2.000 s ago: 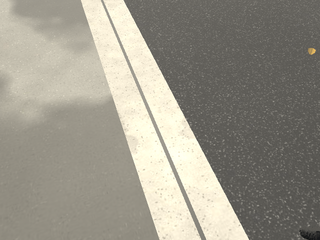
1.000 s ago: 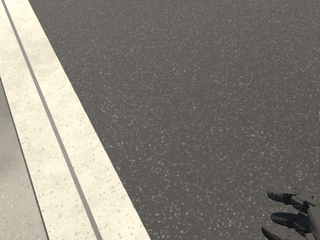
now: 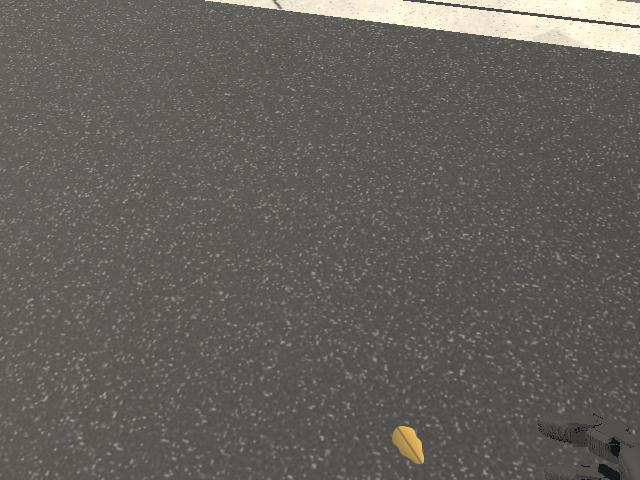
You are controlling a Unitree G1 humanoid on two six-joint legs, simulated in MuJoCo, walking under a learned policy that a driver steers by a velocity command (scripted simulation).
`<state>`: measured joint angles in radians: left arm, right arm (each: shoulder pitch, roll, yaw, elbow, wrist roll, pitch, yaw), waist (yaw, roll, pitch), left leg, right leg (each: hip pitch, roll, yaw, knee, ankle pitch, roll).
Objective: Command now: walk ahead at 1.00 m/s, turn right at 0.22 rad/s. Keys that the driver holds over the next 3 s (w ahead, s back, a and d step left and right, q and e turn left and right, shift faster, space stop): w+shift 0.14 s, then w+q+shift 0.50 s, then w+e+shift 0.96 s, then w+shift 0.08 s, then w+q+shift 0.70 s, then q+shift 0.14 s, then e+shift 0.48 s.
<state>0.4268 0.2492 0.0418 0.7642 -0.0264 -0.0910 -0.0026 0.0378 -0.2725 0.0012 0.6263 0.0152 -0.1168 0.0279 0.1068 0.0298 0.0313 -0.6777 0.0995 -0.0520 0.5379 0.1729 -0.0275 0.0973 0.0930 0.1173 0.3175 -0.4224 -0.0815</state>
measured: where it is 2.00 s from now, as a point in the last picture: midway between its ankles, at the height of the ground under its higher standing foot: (345, 88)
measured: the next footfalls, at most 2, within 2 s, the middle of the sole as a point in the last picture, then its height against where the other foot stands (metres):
left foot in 0.06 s outside the picture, level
right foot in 0.52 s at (403, 373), level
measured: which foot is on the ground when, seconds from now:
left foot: up 0.00-0.04, down 0.06-0.54, up 0.56-0.92, down 0.94-1.00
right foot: down 0.00-0.08, up 0.10-0.50, down 0.52-0.96, up 0.98-1.00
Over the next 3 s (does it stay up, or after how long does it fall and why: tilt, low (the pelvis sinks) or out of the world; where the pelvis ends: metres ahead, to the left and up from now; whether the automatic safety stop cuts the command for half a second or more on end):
stays up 2.48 0.08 -0.01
